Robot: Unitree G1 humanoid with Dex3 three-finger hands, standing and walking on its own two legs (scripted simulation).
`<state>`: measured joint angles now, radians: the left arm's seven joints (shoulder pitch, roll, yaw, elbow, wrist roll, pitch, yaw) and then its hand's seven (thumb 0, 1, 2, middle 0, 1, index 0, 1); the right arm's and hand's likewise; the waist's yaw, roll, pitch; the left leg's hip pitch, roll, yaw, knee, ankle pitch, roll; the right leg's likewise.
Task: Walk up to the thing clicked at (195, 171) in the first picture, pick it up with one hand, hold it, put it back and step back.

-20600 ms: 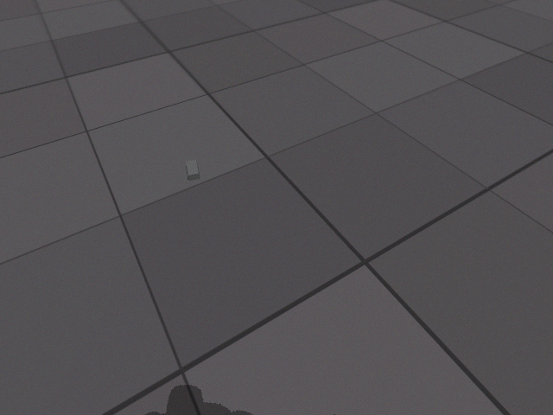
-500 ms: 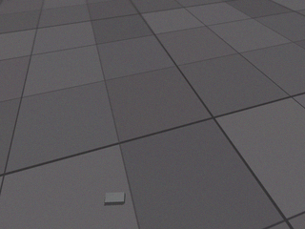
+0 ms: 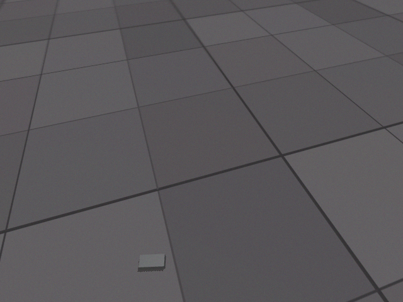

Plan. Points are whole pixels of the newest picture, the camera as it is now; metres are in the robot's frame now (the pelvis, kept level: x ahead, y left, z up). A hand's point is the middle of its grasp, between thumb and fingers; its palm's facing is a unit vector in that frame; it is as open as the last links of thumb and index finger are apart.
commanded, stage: stand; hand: left
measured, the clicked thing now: (152, 261) +0.45 +0.27 -0.76
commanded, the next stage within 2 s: walk up in 0.28 s
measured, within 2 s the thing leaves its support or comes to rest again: neither
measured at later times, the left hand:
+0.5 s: hand out of the picture +0.07 +0.27 -0.15, palm faces +0.01 -0.93 -0.36, open 7.4 cm
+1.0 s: hand out of the picture +0.07 +0.28 -0.15, palm faces +0.02 -0.93 -0.36, open 7.4 cm
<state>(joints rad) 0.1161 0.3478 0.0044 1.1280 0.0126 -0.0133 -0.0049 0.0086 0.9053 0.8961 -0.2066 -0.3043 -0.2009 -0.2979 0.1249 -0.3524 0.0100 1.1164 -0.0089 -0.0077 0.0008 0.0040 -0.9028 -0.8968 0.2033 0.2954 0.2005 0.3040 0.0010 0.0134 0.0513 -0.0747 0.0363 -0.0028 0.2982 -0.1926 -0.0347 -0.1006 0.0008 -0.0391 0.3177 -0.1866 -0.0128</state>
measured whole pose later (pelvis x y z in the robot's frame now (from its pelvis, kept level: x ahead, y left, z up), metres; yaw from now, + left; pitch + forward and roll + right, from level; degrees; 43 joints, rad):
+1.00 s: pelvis -0.01 +0.02 +0.00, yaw +1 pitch -3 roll +0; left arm 0.10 0.35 0.03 1.11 0.02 -0.01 0.00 0.01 0.91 0.90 -0.21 -0.30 -0.20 -0.30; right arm 0.14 -0.34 -0.03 1.09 -0.01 0.02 0.01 0.00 -0.90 -0.90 0.20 0.30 0.20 0.30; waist 0.01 0.01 0.06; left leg -0.09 -0.01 -0.01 0.35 -0.21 0.00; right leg -0.10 -0.04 -0.04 0.35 -0.20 0.02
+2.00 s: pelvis +0.00 +0.01 +0.00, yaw +0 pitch -2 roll +0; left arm 0.12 0.35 0.01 1.12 0.01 -0.02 0.00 0.01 0.91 0.90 -0.21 -0.30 -0.20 -0.30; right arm 0.12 -0.35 0.00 1.11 -0.01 -0.01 0.00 0.00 -0.90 -0.90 0.20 0.30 0.20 0.30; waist 0.00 0.01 0.05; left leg -0.07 0.03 -0.01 0.31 -0.19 -0.03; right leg -0.09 -0.01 -0.04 0.31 -0.18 0.00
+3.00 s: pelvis -0.01 +0.00 +0.00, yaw +0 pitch -2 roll +0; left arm 0.12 0.35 0.00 1.12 0.01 -0.01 -0.01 0.01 0.90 0.90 -0.21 -0.30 -0.20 -0.30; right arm 0.13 -0.35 0.00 1.12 -0.01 -0.01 0.00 0.00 -0.90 -0.90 0.20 0.30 0.20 0.30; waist 0.00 0.01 0.05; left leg -0.08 0.04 0.00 0.30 -0.18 -0.03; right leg -0.11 0.00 -0.03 0.32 -0.18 -0.01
